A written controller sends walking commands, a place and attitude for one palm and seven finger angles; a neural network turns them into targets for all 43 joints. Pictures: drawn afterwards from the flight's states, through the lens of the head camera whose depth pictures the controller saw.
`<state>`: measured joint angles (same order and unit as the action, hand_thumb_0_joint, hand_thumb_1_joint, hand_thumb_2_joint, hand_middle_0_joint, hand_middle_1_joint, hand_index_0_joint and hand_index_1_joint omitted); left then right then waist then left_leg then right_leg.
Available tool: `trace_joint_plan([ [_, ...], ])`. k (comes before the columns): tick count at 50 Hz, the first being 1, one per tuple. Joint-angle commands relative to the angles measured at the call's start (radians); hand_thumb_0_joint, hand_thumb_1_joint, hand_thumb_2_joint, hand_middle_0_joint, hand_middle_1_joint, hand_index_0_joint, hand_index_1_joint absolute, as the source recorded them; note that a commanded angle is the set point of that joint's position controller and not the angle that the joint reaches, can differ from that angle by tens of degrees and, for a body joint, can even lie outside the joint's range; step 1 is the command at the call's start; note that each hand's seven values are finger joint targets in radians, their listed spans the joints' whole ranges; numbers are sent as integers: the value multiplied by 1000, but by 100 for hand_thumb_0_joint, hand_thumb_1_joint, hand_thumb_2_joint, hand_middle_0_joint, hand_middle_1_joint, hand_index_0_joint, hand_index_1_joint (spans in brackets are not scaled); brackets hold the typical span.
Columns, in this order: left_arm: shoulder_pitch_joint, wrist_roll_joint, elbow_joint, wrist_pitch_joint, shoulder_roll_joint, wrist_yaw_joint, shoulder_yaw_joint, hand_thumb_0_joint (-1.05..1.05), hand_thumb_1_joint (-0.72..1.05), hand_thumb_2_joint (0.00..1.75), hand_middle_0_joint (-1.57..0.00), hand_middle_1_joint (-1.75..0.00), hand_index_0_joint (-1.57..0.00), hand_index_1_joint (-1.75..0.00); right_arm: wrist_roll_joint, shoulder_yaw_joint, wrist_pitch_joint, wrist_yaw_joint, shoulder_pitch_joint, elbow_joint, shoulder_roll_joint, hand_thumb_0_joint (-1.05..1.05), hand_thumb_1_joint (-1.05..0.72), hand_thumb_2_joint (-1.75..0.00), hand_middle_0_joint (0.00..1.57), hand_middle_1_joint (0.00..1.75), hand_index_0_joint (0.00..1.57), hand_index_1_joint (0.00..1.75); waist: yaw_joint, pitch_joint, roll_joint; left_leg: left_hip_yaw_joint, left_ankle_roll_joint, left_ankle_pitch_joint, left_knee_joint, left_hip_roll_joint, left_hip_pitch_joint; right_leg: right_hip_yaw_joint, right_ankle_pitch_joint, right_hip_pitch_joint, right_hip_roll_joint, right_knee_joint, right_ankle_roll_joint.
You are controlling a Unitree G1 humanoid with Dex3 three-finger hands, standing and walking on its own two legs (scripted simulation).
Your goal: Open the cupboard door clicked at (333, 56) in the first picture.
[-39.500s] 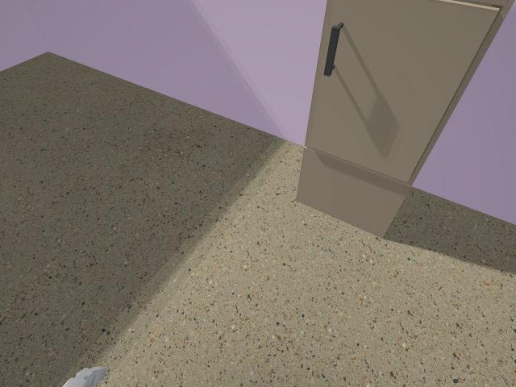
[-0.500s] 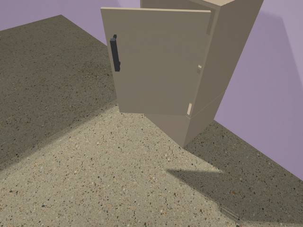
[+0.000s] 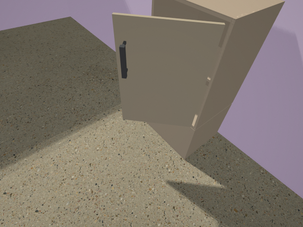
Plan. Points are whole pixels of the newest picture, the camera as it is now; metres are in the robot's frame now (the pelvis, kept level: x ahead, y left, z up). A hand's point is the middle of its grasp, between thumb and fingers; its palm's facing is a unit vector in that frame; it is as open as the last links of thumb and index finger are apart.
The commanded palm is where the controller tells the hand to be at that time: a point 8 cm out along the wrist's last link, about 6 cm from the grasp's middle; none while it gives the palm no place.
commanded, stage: shuffle to correct the standing spot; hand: left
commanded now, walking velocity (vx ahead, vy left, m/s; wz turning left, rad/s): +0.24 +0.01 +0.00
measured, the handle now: (124, 60) +0.73 +0.18 +0.05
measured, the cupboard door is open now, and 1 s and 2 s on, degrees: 44 44 44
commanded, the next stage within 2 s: come to a stop and stand still in 0.48 s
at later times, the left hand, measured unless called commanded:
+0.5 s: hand (107, 189) +0.26 +0.16 -0.16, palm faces -0.06 -0.98 -0.19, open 7.3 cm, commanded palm none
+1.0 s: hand (103, 199) +0.24 +0.17 -0.17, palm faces +0.09 -0.97 -0.24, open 7.3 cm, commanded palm none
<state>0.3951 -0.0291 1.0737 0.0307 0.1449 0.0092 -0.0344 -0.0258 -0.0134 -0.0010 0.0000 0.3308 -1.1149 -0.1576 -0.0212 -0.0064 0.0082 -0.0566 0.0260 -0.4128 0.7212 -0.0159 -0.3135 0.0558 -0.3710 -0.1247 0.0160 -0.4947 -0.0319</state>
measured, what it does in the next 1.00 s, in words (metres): walks ahead: right foot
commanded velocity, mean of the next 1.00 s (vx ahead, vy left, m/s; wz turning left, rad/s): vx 0.04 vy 0.03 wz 0.00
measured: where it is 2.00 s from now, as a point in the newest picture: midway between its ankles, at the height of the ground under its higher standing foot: outside the picture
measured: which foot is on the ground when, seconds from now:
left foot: down 0.00-0.56, up 0.58-1.00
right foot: down 0.00-0.06, up 0.08-0.52, down 0.54-1.00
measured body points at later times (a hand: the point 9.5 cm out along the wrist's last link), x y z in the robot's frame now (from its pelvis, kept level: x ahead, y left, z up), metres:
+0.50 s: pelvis +0.14 +0.00 +0.00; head +0.19 -0.01 +0.45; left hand +0.27 +0.22 -0.14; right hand +0.03 -0.18 -0.15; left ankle +0.03 +0.10 -0.73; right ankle +0.25 -0.11 -0.71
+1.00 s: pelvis +0.21 -0.02 +0.00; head +0.24 -0.02 +0.45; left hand +0.23 +0.22 -0.15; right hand +0.31 -0.25 -0.14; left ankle +0.23 +0.10 -0.71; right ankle +0.25 -0.10 -0.73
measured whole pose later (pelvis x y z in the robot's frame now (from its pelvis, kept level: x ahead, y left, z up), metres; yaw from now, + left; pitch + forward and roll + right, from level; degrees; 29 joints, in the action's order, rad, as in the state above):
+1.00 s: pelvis +0.21 -0.02 +0.00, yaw +1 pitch -1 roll +2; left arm 0.25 -0.03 0.99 -0.01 0.19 0.03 -0.06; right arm -0.01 -0.05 0.04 0.02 0.13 -0.98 -0.17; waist -0.04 0.07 0.03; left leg -0.04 -0.05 -0.39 0.74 0.01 -0.37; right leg 0.11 -0.23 -0.30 -0.03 -0.54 -0.07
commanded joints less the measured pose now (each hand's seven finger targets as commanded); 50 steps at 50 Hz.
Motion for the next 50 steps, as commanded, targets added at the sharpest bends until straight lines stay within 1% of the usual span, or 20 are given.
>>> trace_joint_plan([
  [1, 31, -1, -25, 19, 144, 6, -32, 0, 90, 90, -20, -30, -20, -30, 8, -7, -60, 2, 40, 65, -25, 0, -90, -90, 20, 30, 20, 30, 50, 122, 62, -35, 5, 69, -222, -13, 55, -210, 121, -124, -253, 98, -149],
  [2, 15, 7, -31, 17, 113, 0, -24, 0, 90, 90, -20, -30, -20, -30, 6, -10, -70, 10, 152, 23, -54, 0, -90, -90, 20, 30, 20, 30, 87, 91, -56, 31, 28, 131, -307, -23, 233, -110, 150, -232, -151, -94, -101],
  [3, 8, 15, -55, 17, 60, -8, -16, 0, 90, 90, -20, -30, -20, -30, -7, -34, -79, 23, 281, -9, -154, 0, -90, -90, 20, 30, 20, 30, 121, 41, -311, 392, 129, 152, -420, -270, 378, 25, -33, -444, -17, -399, -26],
  [4, -47, 11, -88, 24, 68, -5, -12, 0, 90, 90, -20, -30, -20, -30, -4, -36, -69, 34, 343, -15, -185, 0, -90, -90, 20, 30, 20, 30, 134, 35, -293, 554, 223, 236, -504, -400, 404, 0, -206, -557, -1, -612, -26],
  [5, -93, 3, -101, 23, 82, -2, -15, 0, 90, 90, -20, -30, -20, -30, -2, -36, -62, 29, 297, 0, -175, 0, -90, -90, 20, 30, 20, 30, 122, 86, -179, 525, 259, 184, -501, -408, 308, -44, -188, -574, -53, -713, -41],
  [7, -106, -2, -77, 20, 55, -12, -18, 0, 90, 90, -20, -30, -20, -30, 0, -15, -79, 33, 187, 28, -93, 0, -90, -90, 20, 30, 20, 30, 68, 164, -31, 416, 226, 258, -525, -353, 187, -75, -34, -594, -107, -749, -24],
  [12, -83, -1, -68, -2, 13, -23, -12, 0, 90, 90, -20, -30, -20, -30, 9, 0, -110, 44, 191, 8, -65, 0, -90, -90, 20, 30, 20, 30, 25, 82, -94, 125, 164, 720, -486, -230, 253, -19, 114, -565, -100, -694, 18],
  [21, -327, 8, -155, 2, 22, -25, -7, 0, 90, 90, -20, -30, -20, -30, -8, -10, -86, 43, 239, -24, -74, 0, -90, -90, 20, 30, 20, 30, 78, 100, -120, 61, 131, 825, -430, -218, 294, 54, 145, -452, -65, -254, -3],
  [23, -294, 7, -149, 8, 37, -21, -10, 0, 90, 90, -20, -30, -20, -30, -6, -17, -78, 43, 228, -24, -87, 0, -90, -90, 20, 30, 20, 30, 59, 71, -124, 64, 123, 855, -369, -232, 284, 55, 138, -331, -49, -167, -18],
  [25, -133, 4, -100, 18, 82, -15, -25, 0, 90, 90, -20, -30, -20, -30, 2, -21, -72, 37, 200, -16, -89, 0, -90, -90, 20, 30, 20, 30, -19, 2, -46, 50, 86, 775, -203, -200, 193, 56, 240, -52, -28, -42, -22],
  [26, -17, 0, -63, 28, 132, -7, -40, 0, 90, 90, -20, -30, -20, -30, 11, -19, -75, 29, 196, -16, -76, 0, -90, -90, 20, 30, 20, 30, -72, -65, 34, 31, 55, 613, -33, -156, 46, -34, 306, 174, -102, -42, -49],
  [27, 83, -3, -41, 37, 222, 3, -64, 0, 90, 90, -20, -30, -20, -30, 21, -14, -76, 23, 253, 5, -25, 0, -90, -90, 20, 30, 20, 30, -89, -181, 283, -60, 3, 86, 278, -3, -195, -394, 471, 410, -385, 21, -161],
  [28, 126, 21, -36, 29, 263, 3, -63, 0, 90, 90, -20, -30, -20, -30, 21, -15, -65, 29, 212, 29, -54, 0, -90, -90, 20, 30, 20, 30, -92, -221, 262, 14, -2, -237, 535, 24, -229, -543, 507, 338, -490, 146, -250],
  [29, 38, 24, -52, 21, 234, 5, -59, 0, 90, 90, -20, -30, -20, -30, 16, -26, -59, 28, 169, 35, -48, 0, -90, -90, 20, 30, 20, 30, -64, -75, 164, 53, 1, -181, 611, -30, -293, -485, 333, 212, -467, 191, -267],
  [31, -105, 20, -86, 26, 138, 13, -34, 0, 90, 90, -20, -30, -20, -30, 5, -25, -40, 18, 91, 36, -26, 0, -90, -90, 20, 30, 20, 30, 0, 43, 69, 63, -12, -41, 580, -82, -237, -362, 324, -81, -394, 244, -197],
  [33, -179, 16, -105, 30, 82, 18, -12, 0, 90, 90, -20, -30, -20, -30, 6, -13, -15, 23, 129, 15, 16, 0, -90, -90, 20, 30, 20, 30, 54, 42, 29, 56, -41, 23, 409, -85, -94, -171, 551, -222, -317, 240, -153],
  [35, -192, 9, -108, 24, 106, 24, -11, 0, 90, 90, -20, -30, -20, -30, 15, -10, 7, 26, 144, 6, 35, 0, -90, -90, 20, 30, 20, 30, 68, 14, 50, 20, -62, 40, 251, -58, -23, -91, 697, -244, -276, 190, -145],
  [42, -100, 6, -116, -11, 185, 29, -45, 0, 90, 90, -20, -30, -20, -30, 11, -41, 38, 22, -39, 118, -47, 0, -90, -90, 20, 30, 20, 30, -4, -16, 118, 34, -88, 11, 158, -11, -135, -180, 787, -63, -342, 121, -181],
  [46, -94, -1, -125, -22, 199, 33, -52, 0, 90, 90, -20, -30, -20, -30, 16, -47, 37, 20, -96, 155, -61, 0, -90, -90, 20, 30, 20, 30, -11, -23, 138, 49, -79, -19, 100, -1, -103, -207, 766, -47, -352, 100, -198],
  [50, -104, 2, -125, -30, 201, 29, -49, 0, 90, 90, -20, -30, -20, -30, 20, -45, 25, 21, -75, 152, -50, 0, -90, -90, 20, 30, 20, 30, 15, -49, 135, 9, -66, 131, -164, 20, 74, -181, 620, -89, -298, 51, -140],
])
